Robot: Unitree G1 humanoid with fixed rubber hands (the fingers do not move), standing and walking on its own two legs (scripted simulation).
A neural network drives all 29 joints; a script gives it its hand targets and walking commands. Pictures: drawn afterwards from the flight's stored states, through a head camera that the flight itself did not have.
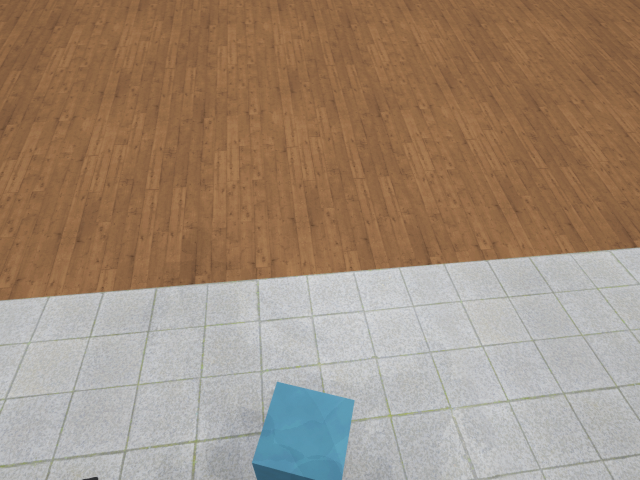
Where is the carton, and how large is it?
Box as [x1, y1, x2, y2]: [252, 382, 354, 479]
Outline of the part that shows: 277,382 252,461 257,479 341,479 354,400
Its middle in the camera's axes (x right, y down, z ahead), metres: -0.03 +0.54 +1.04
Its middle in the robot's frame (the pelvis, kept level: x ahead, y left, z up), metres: +0.38 +0.02 -0.66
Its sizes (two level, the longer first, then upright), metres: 0.210 0.200 0.250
